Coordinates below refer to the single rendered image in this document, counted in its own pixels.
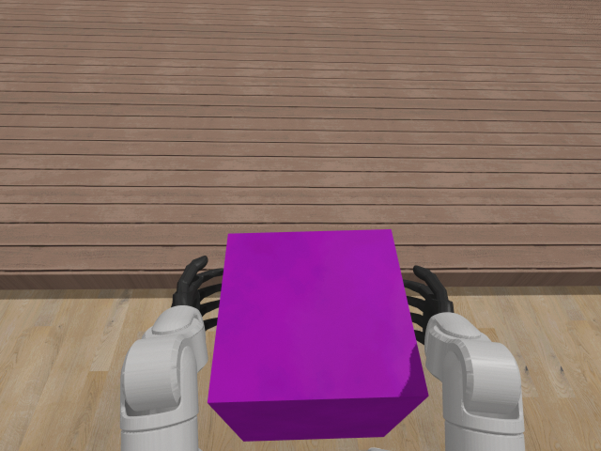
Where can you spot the robot left hand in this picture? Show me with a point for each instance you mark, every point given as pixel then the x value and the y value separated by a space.
pixel 188 292

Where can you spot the robot left forearm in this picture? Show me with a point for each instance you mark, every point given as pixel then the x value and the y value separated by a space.
pixel 158 384

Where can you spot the robot right hand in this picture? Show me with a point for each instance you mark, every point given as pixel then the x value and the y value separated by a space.
pixel 436 299

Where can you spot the robot right forearm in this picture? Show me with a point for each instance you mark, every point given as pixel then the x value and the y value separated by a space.
pixel 481 386

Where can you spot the carton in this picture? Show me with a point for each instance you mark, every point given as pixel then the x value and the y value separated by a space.
pixel 314 337

